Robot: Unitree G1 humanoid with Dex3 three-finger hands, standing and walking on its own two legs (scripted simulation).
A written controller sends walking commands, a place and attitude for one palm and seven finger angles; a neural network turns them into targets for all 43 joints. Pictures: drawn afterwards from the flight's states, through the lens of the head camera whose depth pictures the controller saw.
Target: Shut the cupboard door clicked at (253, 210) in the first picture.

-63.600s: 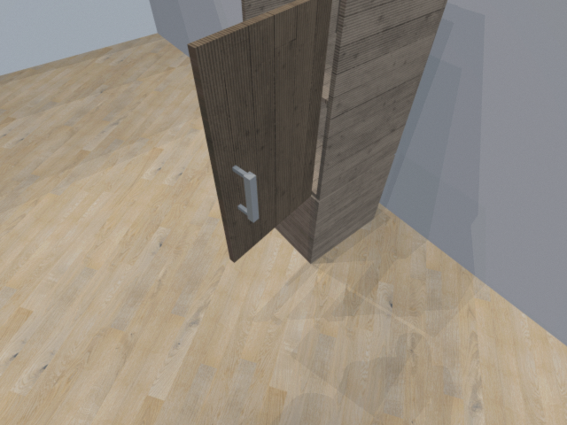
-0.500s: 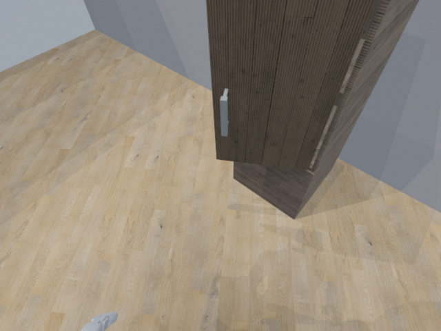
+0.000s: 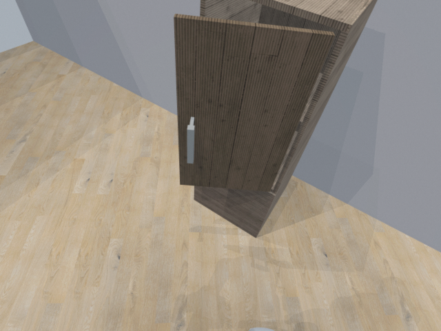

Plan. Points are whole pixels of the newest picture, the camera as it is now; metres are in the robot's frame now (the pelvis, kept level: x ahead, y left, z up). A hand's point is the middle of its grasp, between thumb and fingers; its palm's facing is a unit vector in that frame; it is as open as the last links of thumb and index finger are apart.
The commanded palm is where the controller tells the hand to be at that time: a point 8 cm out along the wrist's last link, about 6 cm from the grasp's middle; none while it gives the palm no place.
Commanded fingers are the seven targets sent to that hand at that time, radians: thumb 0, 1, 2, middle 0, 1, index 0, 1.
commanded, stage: take the last steps up to it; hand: left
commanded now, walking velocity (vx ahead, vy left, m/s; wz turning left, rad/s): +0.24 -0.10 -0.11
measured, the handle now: (191, 140) +0.63 +0.10 -0.09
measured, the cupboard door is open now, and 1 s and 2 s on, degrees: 31 31 31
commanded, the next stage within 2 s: come to a stop and stand still in 0.30 s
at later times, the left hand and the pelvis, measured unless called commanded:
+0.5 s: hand (171, 307) +0.20 +0.10 -0.18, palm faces +0.00 -0.98 -0.19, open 7.2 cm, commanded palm none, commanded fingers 0.00 0.90 0.90 -0.20 -0.30 -0.20 -0.30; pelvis +0.15 -0.08 -0.01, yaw -1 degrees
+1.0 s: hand (180, 308) +0.20 +0.08 -0.17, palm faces +0.01 -0.96 -0.28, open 7.4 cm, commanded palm none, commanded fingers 0.00 0.90 0.90 -0.20 -0.30 -0.20 -0.30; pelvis +0.16 -0.12 -0.01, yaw -1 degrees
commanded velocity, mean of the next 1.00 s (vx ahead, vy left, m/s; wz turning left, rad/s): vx -0.02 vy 0.03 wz -0.01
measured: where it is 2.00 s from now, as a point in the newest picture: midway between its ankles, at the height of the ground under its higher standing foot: outside the picture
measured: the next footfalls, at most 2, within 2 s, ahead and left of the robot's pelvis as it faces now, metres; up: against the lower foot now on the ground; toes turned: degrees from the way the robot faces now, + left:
right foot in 0.26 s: +0.17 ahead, -0.22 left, +0.00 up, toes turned -2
left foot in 0.54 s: +0.23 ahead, +0.03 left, +0.00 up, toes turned +5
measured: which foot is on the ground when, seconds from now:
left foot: down 0.00-0.26, up 0.28-0.52, down 0.54-0.82, up 0.84-1.00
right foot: up 0.00-0.24, down 0.26-1.00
